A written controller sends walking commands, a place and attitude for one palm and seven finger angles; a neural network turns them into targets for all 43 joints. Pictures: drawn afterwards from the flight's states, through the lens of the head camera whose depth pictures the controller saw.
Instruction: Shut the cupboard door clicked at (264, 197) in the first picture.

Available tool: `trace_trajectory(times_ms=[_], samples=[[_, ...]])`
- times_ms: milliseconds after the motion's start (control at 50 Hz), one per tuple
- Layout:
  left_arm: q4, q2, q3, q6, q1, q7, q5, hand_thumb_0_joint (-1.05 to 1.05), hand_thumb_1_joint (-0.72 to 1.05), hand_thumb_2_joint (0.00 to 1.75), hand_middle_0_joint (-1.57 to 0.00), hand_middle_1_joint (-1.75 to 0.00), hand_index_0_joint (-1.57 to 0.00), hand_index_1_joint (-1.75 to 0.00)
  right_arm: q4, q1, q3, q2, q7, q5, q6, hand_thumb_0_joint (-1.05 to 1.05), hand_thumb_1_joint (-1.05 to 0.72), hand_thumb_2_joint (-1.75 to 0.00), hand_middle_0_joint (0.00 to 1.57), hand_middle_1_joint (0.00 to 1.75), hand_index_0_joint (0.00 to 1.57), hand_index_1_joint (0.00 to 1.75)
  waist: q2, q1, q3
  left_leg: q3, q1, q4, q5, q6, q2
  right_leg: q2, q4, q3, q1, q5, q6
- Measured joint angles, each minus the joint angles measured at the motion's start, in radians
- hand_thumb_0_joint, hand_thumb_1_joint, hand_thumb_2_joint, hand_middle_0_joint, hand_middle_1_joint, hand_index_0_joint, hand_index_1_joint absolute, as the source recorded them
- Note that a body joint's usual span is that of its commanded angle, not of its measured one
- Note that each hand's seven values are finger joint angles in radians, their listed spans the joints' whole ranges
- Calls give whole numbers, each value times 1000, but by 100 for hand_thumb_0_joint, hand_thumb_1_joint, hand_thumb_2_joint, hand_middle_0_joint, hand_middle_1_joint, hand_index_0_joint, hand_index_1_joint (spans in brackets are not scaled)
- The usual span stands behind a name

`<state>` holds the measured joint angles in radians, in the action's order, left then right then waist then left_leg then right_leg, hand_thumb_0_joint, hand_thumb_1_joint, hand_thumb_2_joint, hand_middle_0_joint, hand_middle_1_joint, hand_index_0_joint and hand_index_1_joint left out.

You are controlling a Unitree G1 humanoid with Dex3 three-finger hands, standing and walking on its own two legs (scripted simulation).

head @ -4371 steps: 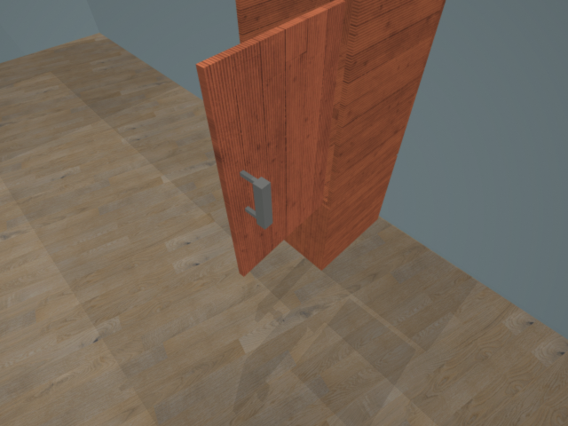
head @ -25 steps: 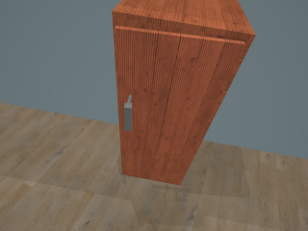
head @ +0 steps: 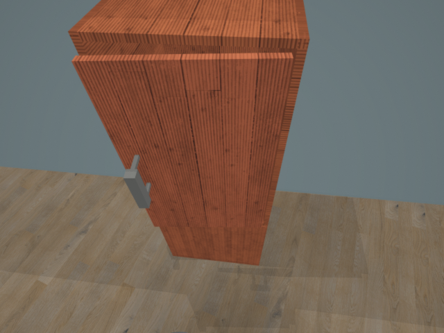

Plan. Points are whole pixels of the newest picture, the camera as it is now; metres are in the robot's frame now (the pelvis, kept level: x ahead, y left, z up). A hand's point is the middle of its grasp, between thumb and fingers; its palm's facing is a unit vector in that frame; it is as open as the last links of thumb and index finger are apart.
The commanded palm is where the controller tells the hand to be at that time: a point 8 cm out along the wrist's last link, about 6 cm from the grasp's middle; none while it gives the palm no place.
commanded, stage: come to a stop and stand still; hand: left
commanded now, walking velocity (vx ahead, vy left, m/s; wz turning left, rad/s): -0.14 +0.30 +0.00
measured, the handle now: (140, 181) +0.44 +0.22 -0.04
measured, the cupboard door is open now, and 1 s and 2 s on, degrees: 6 6 6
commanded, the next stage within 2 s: look again from close up in 1.12 s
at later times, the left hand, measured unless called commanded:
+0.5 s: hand out of the picture -0.03 +0.22 -0.18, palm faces +0.12 -0.97 -0.20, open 7.4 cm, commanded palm none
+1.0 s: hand out of the picture -0.08 +0.19 -0.17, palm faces +0.06 -0.99 -0.14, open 7.4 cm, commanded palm none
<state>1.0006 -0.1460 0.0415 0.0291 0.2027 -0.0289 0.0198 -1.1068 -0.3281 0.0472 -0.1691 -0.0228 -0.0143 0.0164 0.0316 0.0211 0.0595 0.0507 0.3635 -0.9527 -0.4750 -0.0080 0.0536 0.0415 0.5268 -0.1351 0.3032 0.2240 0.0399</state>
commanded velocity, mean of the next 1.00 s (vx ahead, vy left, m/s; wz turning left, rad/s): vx -0.02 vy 0.03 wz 0.00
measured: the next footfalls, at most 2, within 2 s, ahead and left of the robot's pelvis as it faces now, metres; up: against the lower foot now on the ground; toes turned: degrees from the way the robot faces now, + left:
left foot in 0.34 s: +0.03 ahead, +0.14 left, +0.00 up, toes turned +3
right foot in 0.62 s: -0.04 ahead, -0.07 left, +0.00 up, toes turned -2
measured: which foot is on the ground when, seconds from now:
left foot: up 0.00-0.32, down 0.34-1.00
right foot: down 0.00-0.36, up 0.38-0.60, down 0.62-1.00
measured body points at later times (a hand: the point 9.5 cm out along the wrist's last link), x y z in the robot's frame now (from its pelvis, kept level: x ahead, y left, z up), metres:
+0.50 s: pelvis -0.03 +0.04 +0.00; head -0.02 +0.05 +0.45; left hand -0.04 +0.27 -0.16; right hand +0.06 -0.18 -0.14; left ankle -0.01 +0.13 -0.74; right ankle -0.03 -0.08 -0.71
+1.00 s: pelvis -0.06 +0.04 +0.01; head -0.06 +0.05 +0.46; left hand -0.08 +0.24 -0.16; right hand -0.09 -0.18 -0.15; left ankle -0.01 +0.13 -0.74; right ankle -0.08 -0.07 -0.74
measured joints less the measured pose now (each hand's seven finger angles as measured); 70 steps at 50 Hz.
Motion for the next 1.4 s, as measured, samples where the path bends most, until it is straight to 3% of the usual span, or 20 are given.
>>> trace_trajectory(times_ms=[120, 220, 280, 340, 440, 520, 620, 700, 820, 1220, 1300, 1400], samples=[[-7, -8, -6, -8, 2, -13, 3, 0, 95, 89, -20, -30, -20, -30, 50, 89, 2, -2, 2, 7, 19, 1, -91, -90, 20, 30, 20, 30, -30, -26, -3, 16, 46, 47, 42, -34, -46, -3, -48, -12, -31, -20, 16], [-9, -10, -2, -24, 16, -16, 9, 0, 93, 89, -20, -30, -20, -30, 96, 167, 8, -9, 8, 5, 34, 1, -91, -90, 20, 30, 20, 30, -42, -53, 8, 5, 59, 56, 38, -39, -66, 10, -35, -13, -20, -25, 10], [-5, -23, 4, -38, 34, -14, 13, 0, 92, 89, -20, -30, -20, -30, 122, 193, 7, -1, 12, 7, 27, 1, -91, -90, 20, 30, 20, 30, -62, -63, 6, 0, 19, 154, 60, -29, -61, 26, -11, -9, 0, -23, -2], [1, -34, 9, -55, 62, -11, 9, 0, 91, 89, -20, -30, -20, -30, 142, 189, 0, 5, 14, 10, 4, 1, -91, -90, 20, 30, 20, 30, -68, -65, -7, -1, -90, 375, 185, -14, -41, 33, 48, -6, 32, -3, -23], [17, -46, 13, -83, 70, -10, 3, 0, 91, 89, -20, -30, -20, -30, 136, 157, -15, 37, 0, -3, 2, 0, -92, -90, 20, 30, 20, 30, -89, -69, -9, 10, -104, 411, 218, 46, -69, 19, 215, 71, 73, 198, -39], [25, -28, 6, -74, 89, -6, 6, 0, 91, 89, -20, -30, -20, -30, 125, 149, -19, 28, -5, -4, 7, 0, -93, -90, 20, 30, 20, 30, -76, -67, -27, 21, -103, 469, 262, 61, -85, 5, 287, 106, 51, 190, -43], [47, 0, -15, -50, 113, -8, 4, 0, 91, 90, -20, -30, -20, -30, 108, 136, -24, 29, -2, 1, -3, 0, -93, -90, 20, 30, 20, 30, -63, -62, -43, 45, -71, 480, 285, 61, -102, 7, 30, 113, -94, 127, -45], [74, 36, -38, -30, 127, -8, 1, 0, 91, 90, -20, -30, -20, -30, 84, 126, -12, 3, -6, 11, -10, -1, -95, -90, 20, 30, 20, 30, -12, -37, -36, 29, -90, 504, 306, 50, -79, -19, -29, 99, -128, 90, -35], [91, 36, -47, -29, 130, -10, -5, 0, 91, 89, -20, -30, -20, -30, 27, 74, -28, 8, -1, 8, -8, 0, -94, -90, 20, 30, 20, 30, -39, -26, -43, 22, -123, 532, 326, 46, -71, -30, -62, 92, -164, 70, -29], [122, 41, -41, -22, 162, -14, -9, 0, 91, 90, -20, -30, -20, -30, -42, -26, -44, 87, -2, 6, -8, 1, -91, -90, 20, 30, 20, 30, -43, -19, -33, 15, -98, 549, 344, 43, -65, -37, -84, 86, -142, 50, -24], [109, 55, -59, -5, 177, -22, 0, 0, 91, 89, -20, -30, -20, -30, 7, -9, -43, 64, 14, 1, -7, 1, -91, -90, 20, 30, 20, 30, 1, -6, -29, -1, -32, 430, 282, 39, -43, -58, -55, 74, -122, 66, -24], [101, 49, -58, -3, 167, -21, -4, 0, 91, 89, -20, -30, -20, -30, 37, -5, -42, 33, 9, -5, -18, 2, -92, -90, 20, 30, 20, 30, 17, 4, -47, 5, -26, 380, 238, 61, -60, -38, 5, 78, -113, 117, -35]])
